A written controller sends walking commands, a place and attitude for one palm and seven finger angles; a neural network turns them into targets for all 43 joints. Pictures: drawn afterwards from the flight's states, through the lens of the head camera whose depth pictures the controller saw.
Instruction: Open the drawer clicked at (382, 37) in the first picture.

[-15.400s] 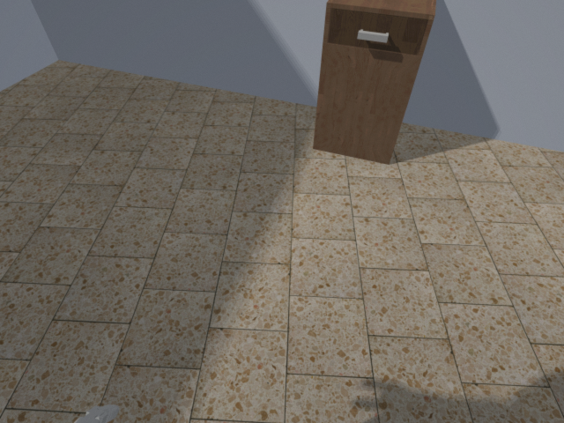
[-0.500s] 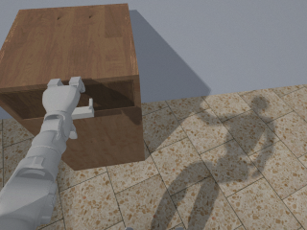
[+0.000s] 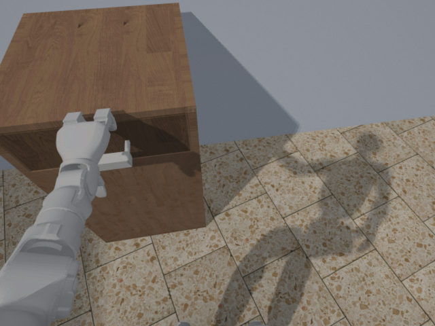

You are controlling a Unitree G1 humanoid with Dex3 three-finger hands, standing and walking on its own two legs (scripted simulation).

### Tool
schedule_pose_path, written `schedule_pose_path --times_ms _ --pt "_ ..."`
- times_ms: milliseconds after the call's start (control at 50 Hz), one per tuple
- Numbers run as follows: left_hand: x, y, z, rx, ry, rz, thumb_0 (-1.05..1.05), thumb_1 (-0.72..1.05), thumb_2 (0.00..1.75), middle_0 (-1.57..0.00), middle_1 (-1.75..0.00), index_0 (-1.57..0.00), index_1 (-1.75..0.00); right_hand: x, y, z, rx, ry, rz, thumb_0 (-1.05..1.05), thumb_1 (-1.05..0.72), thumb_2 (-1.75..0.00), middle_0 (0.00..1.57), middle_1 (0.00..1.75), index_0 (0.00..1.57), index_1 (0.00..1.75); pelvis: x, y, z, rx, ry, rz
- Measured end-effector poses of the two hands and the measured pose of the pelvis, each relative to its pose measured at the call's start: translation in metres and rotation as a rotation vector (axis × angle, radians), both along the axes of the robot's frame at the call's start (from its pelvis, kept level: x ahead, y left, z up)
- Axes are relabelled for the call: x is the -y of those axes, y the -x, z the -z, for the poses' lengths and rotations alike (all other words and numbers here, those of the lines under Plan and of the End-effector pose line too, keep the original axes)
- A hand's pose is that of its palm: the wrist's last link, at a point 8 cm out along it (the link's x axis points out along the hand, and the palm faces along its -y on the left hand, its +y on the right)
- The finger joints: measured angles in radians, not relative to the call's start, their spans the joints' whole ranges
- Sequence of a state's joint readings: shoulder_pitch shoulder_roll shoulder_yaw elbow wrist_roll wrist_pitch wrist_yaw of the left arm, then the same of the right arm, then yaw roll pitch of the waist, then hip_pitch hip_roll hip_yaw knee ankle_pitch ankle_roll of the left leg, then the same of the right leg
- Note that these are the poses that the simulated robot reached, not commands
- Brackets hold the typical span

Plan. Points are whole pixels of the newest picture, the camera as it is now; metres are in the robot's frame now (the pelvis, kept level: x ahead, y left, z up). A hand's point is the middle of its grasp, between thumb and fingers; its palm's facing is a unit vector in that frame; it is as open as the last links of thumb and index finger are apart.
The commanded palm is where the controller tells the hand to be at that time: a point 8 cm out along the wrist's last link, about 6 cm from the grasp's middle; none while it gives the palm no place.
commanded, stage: move the hooked fingers above the handle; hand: left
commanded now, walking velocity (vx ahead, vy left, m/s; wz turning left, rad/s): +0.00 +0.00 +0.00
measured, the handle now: (102, 154) +0.49 +0.26 -0.04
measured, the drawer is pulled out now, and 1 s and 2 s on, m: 0.00 0.00 0.00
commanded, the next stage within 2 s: none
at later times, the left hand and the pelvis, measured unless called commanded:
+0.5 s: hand (93, 158) +0.44 +0.25 +0.01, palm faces -0.01 -0.01 -1.00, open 13.8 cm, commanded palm +0.42 +0.25 +0.07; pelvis +0.00 +0.00 +0.00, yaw +0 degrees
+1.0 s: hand (83, 158) +0.44 +0.27 +0.02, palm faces -0.02 +0.00 -1.00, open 13.8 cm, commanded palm +0.42 +0.25 +0.07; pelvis +0.00 +0.00 +0.00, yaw -1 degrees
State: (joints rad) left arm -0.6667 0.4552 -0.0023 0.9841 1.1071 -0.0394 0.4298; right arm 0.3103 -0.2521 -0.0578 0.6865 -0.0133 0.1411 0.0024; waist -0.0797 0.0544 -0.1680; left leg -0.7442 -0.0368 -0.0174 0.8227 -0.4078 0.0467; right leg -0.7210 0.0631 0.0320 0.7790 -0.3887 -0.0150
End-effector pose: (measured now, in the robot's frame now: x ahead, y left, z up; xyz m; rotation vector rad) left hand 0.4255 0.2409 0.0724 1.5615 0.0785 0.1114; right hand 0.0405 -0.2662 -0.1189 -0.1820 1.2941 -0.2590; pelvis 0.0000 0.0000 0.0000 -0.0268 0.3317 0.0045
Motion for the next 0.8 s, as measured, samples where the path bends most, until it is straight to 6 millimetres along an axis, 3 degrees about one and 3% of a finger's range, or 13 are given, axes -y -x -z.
schedule_pose_path --times_ms 160,300,400,620,800 --pt "-0.016 0.005 0.005 -0.102 0.012 -0.068 0.00 -0.49 0.30 -0.33 -1.22 -0.32 -1.20 -0.006 0.005 -0.004 -0.003 -0.006 0.016 0.01 -0.90 -0.90 0.20 0.30 0.20 0.30 0.000 0.000 -0.005 0.013 -0.001 -0.001" --pt "0.000 0.001 -0.001 -0.059 0.029 0.053 0.00 -0.49 0.30 -0.33 -1.21 -0.32 -1.20 -0.002 0.009 -0.007 -0.015 0.024 0.005 0.00 -0.90 -0.90 0.20 0.30 0.20 0.30 -0.002 0.000 -0.003 0.012 0.007 -0.018" --pt "0.006 -0.001 0.000 -0.012 0.042 0.043 0.00 -0.49 0.30 -0.33 -1.21 -0.32 -1.20 -0.001 0.010 -0.004 -0.014 0.016 0.006 0.00 -0.90 -0.90 0.20 0.30 0.20 0.30 -0.003 0.001 0.000 0.003 0.005 -0.005" --pt "-0.018 0.012 -0.001 -0.062 -0.001 -0.061 0.00 -0.49 0.30 -0.33 -1.21 -0.32 -1.20 -0.007 0.007 -0.002 -0.001 -0.010 0.011 0.01 -0.90 -0.90 0.20 0.30 0.20 0.30 -0.001 0.001 -0.004 0.020 0.002 -0.005" --pt "0.009 0.006 -0.001 -0.056 0.039 0.049 0.00 -0.49 0.30 -0.32 -1.20 -0.32 -1.20 -0.002 -0.001 -0.008 0.022 0.017 -0.010 0.01 -0.90 -0.90 0.20 0.30 0.20 0.30 0.001 0.002 -0.004 0.024 0.004 -0.019"
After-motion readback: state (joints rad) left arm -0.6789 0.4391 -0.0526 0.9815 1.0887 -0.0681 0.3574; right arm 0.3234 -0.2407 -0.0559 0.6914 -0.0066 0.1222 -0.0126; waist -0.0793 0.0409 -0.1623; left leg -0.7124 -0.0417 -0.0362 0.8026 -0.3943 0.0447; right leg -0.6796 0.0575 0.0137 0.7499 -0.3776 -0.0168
